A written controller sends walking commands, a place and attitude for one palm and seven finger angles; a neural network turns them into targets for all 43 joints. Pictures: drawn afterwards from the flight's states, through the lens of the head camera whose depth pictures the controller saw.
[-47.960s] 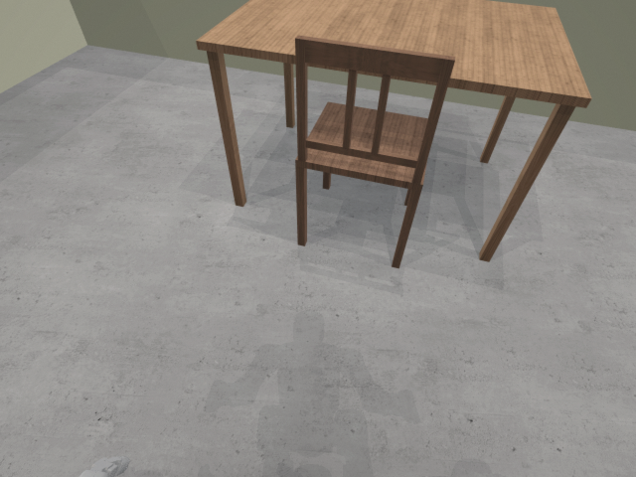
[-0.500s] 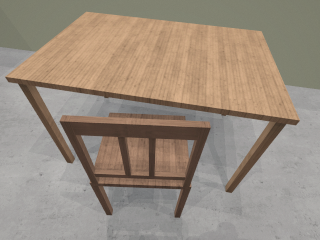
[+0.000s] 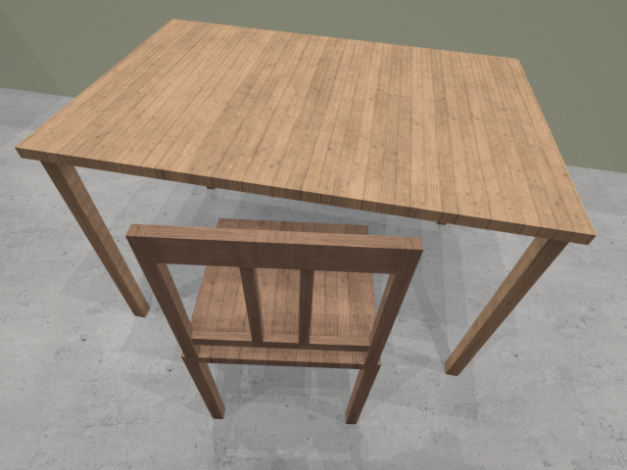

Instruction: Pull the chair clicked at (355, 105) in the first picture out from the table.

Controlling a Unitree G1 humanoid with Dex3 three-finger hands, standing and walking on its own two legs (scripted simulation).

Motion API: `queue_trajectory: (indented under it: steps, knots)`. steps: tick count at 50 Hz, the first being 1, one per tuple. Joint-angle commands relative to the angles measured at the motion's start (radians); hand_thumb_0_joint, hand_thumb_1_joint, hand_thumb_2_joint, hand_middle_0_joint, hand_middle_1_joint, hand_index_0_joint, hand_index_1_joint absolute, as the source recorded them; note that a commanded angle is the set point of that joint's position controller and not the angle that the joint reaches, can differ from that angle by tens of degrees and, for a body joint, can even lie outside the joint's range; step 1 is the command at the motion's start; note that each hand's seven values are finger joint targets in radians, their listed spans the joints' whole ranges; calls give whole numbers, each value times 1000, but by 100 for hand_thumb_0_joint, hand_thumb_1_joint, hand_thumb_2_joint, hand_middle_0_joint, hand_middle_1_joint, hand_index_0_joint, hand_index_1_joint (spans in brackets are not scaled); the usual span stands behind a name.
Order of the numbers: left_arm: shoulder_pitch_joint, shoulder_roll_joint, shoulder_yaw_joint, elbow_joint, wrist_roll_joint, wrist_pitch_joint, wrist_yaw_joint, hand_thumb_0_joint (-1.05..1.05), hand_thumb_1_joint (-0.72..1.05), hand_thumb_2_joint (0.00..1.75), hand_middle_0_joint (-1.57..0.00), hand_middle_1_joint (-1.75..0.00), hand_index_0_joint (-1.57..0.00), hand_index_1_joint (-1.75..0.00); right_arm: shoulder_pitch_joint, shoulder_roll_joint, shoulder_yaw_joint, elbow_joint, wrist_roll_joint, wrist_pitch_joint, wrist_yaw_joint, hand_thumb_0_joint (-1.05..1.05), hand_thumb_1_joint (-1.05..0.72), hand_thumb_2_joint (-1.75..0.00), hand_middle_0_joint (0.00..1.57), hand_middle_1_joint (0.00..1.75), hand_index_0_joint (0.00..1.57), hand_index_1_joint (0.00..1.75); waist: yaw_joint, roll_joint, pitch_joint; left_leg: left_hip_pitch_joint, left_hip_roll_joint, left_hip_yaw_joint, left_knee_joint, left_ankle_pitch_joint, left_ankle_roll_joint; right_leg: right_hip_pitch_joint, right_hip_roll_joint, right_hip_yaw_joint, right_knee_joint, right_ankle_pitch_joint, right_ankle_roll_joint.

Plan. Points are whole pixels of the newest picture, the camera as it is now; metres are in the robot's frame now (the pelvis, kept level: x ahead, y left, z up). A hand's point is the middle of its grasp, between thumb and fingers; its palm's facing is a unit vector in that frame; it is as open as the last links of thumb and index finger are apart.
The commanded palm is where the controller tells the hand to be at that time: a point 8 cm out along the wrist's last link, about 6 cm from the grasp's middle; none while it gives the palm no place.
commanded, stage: look again from close up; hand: left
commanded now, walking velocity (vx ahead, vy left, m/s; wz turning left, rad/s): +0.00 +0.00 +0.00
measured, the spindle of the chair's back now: (253, 304) +0.41 +0.13 -0.12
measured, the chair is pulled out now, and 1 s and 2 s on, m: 0.10 0.10 0.10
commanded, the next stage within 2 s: none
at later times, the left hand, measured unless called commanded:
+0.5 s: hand out of the picture -0.03 +0.16 -0.18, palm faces +0.02 -0.99 -0.16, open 7.3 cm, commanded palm none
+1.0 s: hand out of the picture -0.02 +0.14 -0.18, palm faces +0.02 -0.99 -0.15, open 7.3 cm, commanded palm none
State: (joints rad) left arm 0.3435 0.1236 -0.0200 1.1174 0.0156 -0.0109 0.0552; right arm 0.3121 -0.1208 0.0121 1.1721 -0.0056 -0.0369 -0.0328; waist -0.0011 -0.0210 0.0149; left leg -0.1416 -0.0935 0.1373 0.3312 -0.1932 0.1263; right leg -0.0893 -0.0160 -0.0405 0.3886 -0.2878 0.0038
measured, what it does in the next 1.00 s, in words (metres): stands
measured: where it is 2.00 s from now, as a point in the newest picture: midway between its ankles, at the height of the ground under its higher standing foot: outside the picture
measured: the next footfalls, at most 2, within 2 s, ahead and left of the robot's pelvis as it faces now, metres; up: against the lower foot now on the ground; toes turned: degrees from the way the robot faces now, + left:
none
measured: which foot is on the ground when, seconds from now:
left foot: down 0.00-1.00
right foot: down 0.00-1.00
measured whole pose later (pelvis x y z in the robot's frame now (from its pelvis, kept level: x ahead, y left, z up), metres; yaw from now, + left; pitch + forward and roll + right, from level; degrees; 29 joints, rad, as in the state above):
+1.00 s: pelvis +0.01 +0.00 +0.00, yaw +0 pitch +0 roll +0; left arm 0.34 0.11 -0.02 1.13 0.02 -0.01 0.06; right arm 0.33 -0.11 0.01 1.19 0.00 -0.04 -0.04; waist 0.00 -0.02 0.01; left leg -0.14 -0.09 0.14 0.34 -0.21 0.12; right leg -0.08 -0.01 -0.04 0.39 -0.30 0.00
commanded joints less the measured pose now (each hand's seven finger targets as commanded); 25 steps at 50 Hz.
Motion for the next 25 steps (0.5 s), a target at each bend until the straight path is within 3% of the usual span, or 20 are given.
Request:
queue_trajectory:
  steps: [1, 11, 18, 25]
  knots:
    - [94, 75, 12, -15, -1, -6, 4, 0, 90, 90, -20, -30, -20, -30, 84, -109, -21, -15, 5, -13, -8, 0, -90, -90, 20, 30, 20, 30, 1, 22, 64, 64, 229, -252, -101, 128, -75, -141, -86, 71, -44, 94, -33]
    - [100, 70, 12, -5, 0, -4, 6, 0, 90, 90, -20, -30, -20, -30, 88, -108, -23, -7, 6, -12, -9, 0, -90, -90, 20, 30, 20, 30, 1, 2, 73, 69, 230, -245, -101, 135, -78, -152, -90, 71, -45, 96, -31]
    - [104, 70, 13, -3, 0, -1, 6, 0, 90, 90, -20, -30, -20, -30, 86, -106, -23, -6, 7, -11, -10, 0, -90, -90, 20, 30, 20, 30, 3, 20, 80, 55, 232, -249, -113, 99, -79, -152, -85, 72, -39, 82, -28]
    - [107, 67, 13, 1, -2, -2, 8, 0, 90, 90, -20, -30, -20, -30, 97, -102, -24, -1, 7, -13, -12, 0, -90, -90, 20, 30, 20, 30, 0, 13, 58, 89, 234, -245, -99, 163, -83, -154, -85, 75, -37, 94, -27]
